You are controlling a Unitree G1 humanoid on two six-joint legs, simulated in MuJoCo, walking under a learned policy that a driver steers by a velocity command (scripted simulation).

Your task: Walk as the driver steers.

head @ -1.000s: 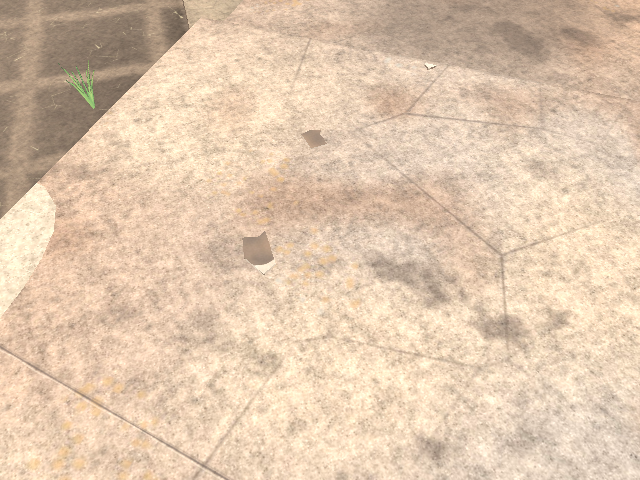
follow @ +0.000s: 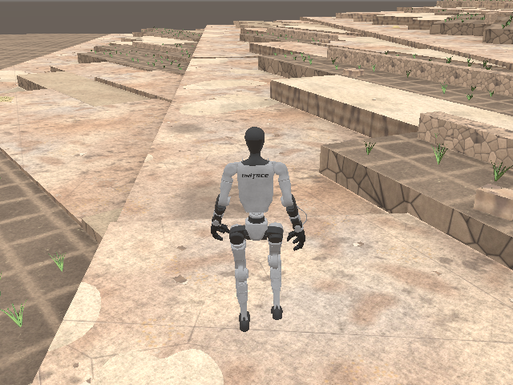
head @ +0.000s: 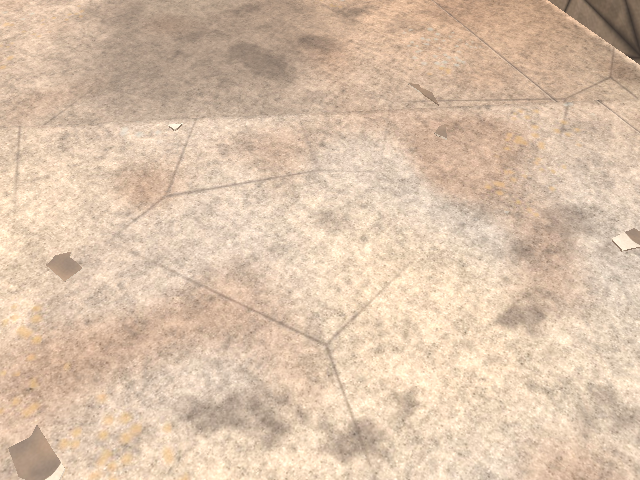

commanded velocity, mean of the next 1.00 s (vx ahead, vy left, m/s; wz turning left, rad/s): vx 0.50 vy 0.00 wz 0.34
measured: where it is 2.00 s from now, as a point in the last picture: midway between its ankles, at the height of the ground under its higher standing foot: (217, 282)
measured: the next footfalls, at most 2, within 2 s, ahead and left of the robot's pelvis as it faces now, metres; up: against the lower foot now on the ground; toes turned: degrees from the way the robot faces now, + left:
right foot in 0.24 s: +0.28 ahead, -0.11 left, +0.00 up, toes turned +7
left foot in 0.76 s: +0.48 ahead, +0.17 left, +0.00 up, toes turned +29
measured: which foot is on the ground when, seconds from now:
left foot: down 0.00-0.26, up 0.28-0.74, down 0.76-1.00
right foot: up 0.00-0.22, down 0.24-0.76, up 0.78-1.00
